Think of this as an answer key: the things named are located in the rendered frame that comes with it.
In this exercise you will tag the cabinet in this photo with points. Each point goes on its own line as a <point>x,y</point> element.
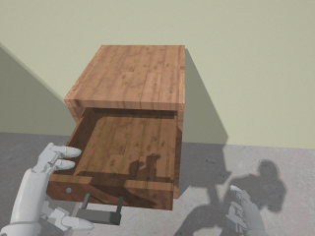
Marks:
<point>149,77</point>

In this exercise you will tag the handle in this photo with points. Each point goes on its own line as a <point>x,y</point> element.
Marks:
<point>100,216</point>

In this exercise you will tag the left robot hand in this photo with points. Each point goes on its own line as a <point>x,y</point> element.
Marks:
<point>30,203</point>

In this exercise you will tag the right robot hand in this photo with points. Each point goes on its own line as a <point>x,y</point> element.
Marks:
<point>249,217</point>

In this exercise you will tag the drawer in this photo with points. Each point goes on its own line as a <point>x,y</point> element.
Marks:
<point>125,152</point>

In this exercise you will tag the left robot forearm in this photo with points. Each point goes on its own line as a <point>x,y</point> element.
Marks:
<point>23,228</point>

